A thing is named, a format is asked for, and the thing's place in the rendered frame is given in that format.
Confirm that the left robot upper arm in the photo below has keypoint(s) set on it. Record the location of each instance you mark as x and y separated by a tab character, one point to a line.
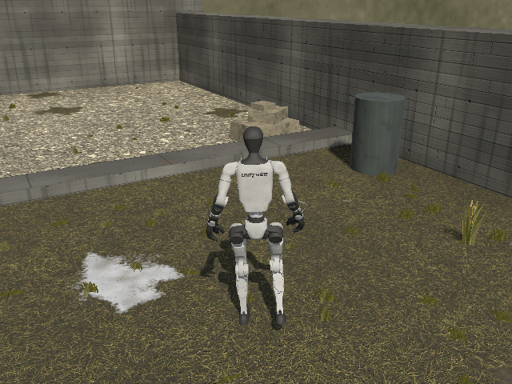
224	183

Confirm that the robot right hand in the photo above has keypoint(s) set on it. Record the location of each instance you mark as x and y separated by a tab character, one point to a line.
300	222

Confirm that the robot right forearm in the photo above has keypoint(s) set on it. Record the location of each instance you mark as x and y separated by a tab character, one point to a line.
295	208

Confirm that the robot left hand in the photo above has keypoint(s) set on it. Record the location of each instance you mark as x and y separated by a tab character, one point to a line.
215	229

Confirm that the robot left forearm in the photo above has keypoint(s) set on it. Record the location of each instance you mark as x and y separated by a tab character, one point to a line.
215	213

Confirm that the left robot shin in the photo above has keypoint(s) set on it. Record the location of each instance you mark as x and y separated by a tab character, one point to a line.
242	289

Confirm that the robot left foot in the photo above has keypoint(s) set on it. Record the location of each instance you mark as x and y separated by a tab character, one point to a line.
244	318

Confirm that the right robot upper arm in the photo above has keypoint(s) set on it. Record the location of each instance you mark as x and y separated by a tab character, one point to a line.
284	181

